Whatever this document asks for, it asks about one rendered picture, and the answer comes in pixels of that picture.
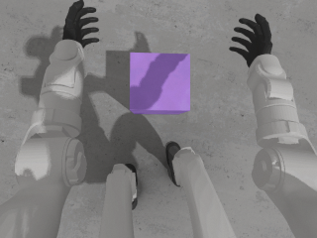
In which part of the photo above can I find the right robot upper arm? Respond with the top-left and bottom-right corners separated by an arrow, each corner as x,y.
252,146 -> 317,238

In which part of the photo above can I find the left robot hand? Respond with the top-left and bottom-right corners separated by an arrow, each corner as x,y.
62,0 -> 99,48

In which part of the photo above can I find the carton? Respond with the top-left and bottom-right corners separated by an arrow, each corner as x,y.
130,53 -> 190,115

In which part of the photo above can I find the left robot thigh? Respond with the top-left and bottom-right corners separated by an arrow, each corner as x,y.
98,169 -> 137,238

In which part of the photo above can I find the robot right forearm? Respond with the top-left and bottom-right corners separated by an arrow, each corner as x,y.
247,54 -> 317,156

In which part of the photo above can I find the robot left shin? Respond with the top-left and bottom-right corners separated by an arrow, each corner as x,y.
106,164 -> 135,200

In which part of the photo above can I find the left robot upper arm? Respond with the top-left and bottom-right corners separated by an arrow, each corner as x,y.
0,137 -> 87,238

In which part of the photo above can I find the right robot hand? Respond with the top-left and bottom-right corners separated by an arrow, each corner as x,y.
229,13 -> 272,67

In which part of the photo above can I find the robot left forearm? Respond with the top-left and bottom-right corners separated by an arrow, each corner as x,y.
15,39 -> 88,183

